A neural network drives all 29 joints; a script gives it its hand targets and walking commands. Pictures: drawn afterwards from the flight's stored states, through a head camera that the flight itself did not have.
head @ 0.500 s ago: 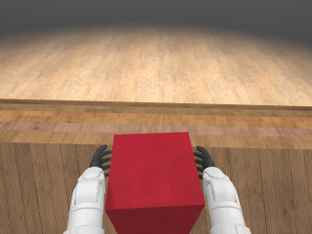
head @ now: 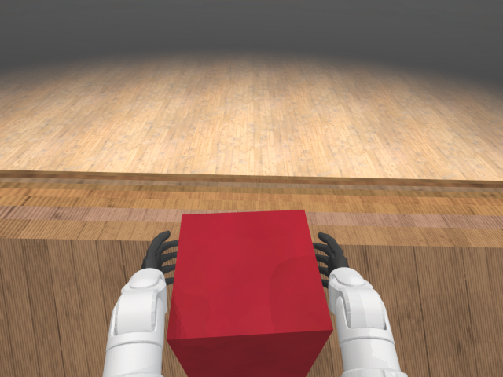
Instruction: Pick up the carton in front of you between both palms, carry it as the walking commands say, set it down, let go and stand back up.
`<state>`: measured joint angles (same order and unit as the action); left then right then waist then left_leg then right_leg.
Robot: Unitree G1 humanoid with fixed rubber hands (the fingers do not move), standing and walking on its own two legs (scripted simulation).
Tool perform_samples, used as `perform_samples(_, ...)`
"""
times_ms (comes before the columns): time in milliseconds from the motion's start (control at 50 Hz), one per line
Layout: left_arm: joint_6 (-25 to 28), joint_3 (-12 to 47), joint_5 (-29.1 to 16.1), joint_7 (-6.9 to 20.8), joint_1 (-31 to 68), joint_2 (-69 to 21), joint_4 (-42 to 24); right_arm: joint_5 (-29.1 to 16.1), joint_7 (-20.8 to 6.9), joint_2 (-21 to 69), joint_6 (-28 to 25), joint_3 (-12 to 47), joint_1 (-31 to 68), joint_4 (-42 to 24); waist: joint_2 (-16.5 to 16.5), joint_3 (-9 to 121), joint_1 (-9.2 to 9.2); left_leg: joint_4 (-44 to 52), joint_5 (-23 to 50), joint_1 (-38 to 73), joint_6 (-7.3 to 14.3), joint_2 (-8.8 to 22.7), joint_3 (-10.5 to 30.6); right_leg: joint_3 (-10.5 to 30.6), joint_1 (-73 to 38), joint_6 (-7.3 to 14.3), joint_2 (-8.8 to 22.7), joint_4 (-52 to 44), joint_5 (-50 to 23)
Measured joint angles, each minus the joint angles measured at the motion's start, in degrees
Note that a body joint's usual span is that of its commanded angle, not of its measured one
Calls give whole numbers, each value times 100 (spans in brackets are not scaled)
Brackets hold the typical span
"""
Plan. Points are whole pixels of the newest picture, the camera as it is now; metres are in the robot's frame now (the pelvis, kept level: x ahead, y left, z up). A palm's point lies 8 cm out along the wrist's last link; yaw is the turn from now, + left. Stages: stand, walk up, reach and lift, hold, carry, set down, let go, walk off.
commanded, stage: hold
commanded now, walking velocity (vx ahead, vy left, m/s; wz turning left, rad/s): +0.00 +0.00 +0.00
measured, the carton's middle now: (246, 299) +0.28 +0.00 -0.02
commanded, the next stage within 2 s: carry in 0.70 s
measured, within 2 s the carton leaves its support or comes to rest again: neither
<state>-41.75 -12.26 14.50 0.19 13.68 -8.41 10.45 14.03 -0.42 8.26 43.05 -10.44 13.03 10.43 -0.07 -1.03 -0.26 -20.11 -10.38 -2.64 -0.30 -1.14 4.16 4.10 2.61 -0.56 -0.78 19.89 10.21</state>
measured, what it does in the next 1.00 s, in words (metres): shifts its weight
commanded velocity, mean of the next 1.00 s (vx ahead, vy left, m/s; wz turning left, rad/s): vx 0.17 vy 0.00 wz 0.00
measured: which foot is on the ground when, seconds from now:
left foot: down 0.00-1.00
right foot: down 0.00-0.96, up 0.98-1.00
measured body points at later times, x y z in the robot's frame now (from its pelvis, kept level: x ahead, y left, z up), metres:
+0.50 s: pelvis +0.00 -0.01 +0.00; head -0.05 -0.01 +0.45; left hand +0.30 +0.15 +0.04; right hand +0.30 -0.16 +0.04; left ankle +0.02 +0.12 -0.75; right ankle +0.02 -0.13 -0.75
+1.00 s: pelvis +0.05 +0.02 -0.01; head +0.00 +0.03 +0.44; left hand +0.33 +0.18 +0.07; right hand +0.34 -0.12 +0.08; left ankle +0.02 +0.12 -0.75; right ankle +0.02 -0.12 -0.74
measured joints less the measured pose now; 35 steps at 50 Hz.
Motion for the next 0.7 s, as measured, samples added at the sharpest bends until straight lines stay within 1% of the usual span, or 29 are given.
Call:
perform_samples(140,-79,-239,151,51,279,-65,404,168,-80,59,132,-277,274,341,16,-111,-2,-123,-25,44,5,-8,-2,0,-39,1,-2,134,30)
perform_samples(400,-2,-385,176,80,463,-116,400,173,-89,91,18,-383,397,324,25,-151,37,-163,-23,-48,-30,24,2,-1,76,30,-40,214,41)
perform_samples(520,-29,-311,201,94,365,-88,386,196,-87,75,73,-296,328,310,17,-139,43,-91,-40,46,-43,38,29,-26,-21,46,-48,151,67)
perform_samples(700,-127,-33,112,76,40,-8,47,67,-16,7,151,4,31,22,23,-123,29,56,-24,141,-46,47,62,-54,-143,52,-46,-34,41)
